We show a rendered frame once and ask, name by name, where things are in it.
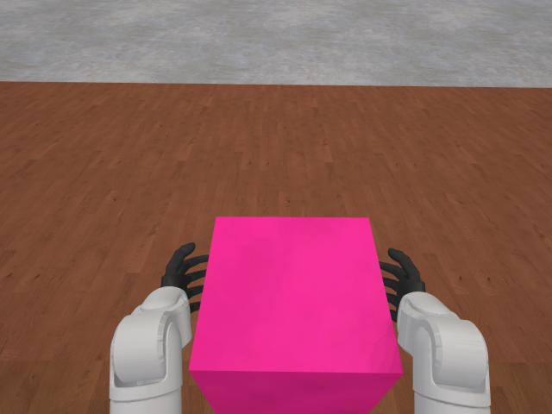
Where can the carton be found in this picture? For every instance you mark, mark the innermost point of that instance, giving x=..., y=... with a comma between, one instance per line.
x=294, y=318

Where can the right robot forearm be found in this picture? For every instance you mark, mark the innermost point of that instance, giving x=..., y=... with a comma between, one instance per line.
x=450, y=358

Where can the left robot forearm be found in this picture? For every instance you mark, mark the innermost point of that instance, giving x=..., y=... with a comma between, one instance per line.
x=146, y=355

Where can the robot right hand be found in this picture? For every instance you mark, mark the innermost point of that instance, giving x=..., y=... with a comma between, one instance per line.
x=408, y=276

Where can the robot left hand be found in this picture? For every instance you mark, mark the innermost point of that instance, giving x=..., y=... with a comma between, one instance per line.
x=176, y=269

